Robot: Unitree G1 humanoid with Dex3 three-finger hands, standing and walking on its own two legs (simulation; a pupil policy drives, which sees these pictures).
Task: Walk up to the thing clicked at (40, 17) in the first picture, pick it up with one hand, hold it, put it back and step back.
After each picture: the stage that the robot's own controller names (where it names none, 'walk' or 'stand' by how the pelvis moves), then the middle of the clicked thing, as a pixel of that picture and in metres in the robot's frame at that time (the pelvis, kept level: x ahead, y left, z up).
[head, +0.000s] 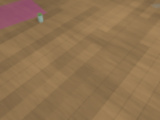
stand; (40, 17) +2.04 +0.58 -0.72
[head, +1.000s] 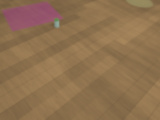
walk; (56, 22) +1.96 +0.28 -0.70
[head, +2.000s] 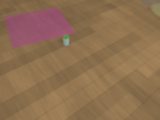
walk; (66, 40) +1.42 +0.12 -0.72
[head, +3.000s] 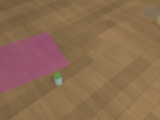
walk; (57, 79) +0.90 +0.21 -0.70
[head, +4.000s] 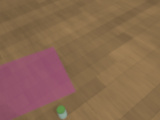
walk; (61, 112) +0.55 +0.22 -0.70
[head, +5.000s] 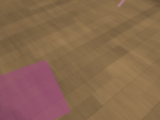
stand; out of the picture +0.38 +0.21 -0.71
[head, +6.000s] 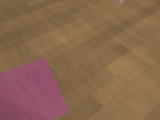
stand; out of the picture +0.35 +0.20 -0.71
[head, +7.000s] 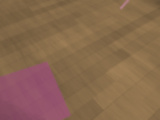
stand; out of the picture +0.35 +0.20 -0.73
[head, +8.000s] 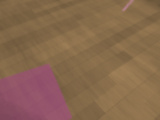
stand; out of the picture +0.34 +0.19 -0.73
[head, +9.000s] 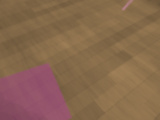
stand; out of the picture +0.34 +0.20 -0.73
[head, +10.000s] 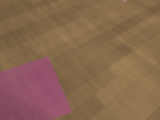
go down; out of the picture +0.34 +0.19 -0.72
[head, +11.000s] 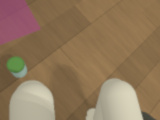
go down; (17, 67) +0.42 +0.24 -0.29
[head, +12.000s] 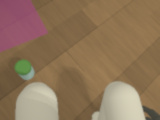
close in; (25, 70) +0.42 +0.24 -0.30
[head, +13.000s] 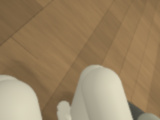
close in; out of the picture +0.40 +0.28 -0.22
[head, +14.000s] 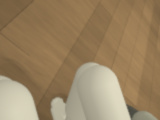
close; out of the picture +0.39 +0.28 -0.22
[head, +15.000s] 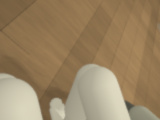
lift; out of the picture +0.37 +0.27 -0.23
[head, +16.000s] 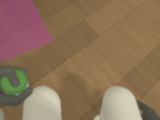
lift; (17, 86) +0.31 +0.23 -0.07
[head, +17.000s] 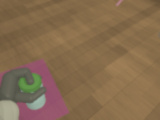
hold; (33, 92) +0.33 +0.17 +0.04
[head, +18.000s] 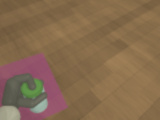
hold; (35, 96) +0.32 +0.17 -0.01
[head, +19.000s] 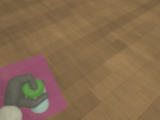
hold; (36, 96) +0.32 +0.17 -0.01
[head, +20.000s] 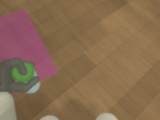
crouch; (27, 78) +0.38 +0.18 -0.06
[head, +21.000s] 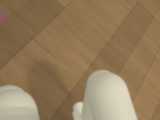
lower; out of the picture +0.43 +0.26 -0.16
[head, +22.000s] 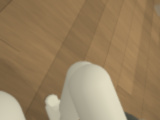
lower; out of the picture +0.42 +0.29 -0.22
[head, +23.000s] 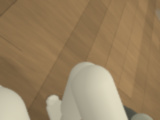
lower; out of the picture +0.42 +0.29 -0.22
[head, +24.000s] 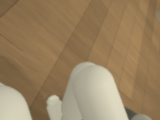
lower; out of the picture +0.41 +0.29 -0.22
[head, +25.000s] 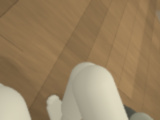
lower; out of the picture +0.41 +0.29 -0.23
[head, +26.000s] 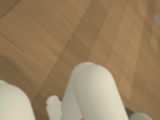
withdraw; out of the picture +0.40 +0.27 -0.23
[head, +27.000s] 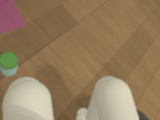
stand; (8, 64) +0.42 +0.24 -0.26
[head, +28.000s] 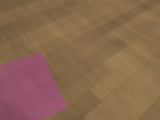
stand; out of the picture +0.36 +0.17 -0.64
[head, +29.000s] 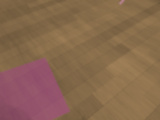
stand; out of the picture +0.37 +0.18 -0.67
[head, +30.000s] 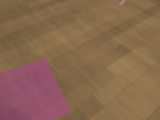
stand; out of the picture +0.36 +0.18 -0.67
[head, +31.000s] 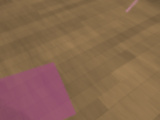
walk; out of the picture +0.39 +0.17 -0.72
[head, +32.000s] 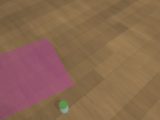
walk; (63, 106) +0.51 +0.16 -0.70
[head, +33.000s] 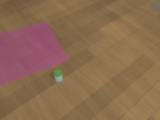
walk; (58, 75) +0.79 +0.18 -0.70
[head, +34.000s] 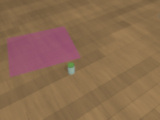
stand; (71, 68) +1.04 +0.15 -0.70
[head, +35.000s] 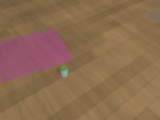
stand; (64, 71) +1.01 +0.18 -0.73
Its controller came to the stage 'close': yes
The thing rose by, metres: 0.71
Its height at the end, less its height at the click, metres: +0.00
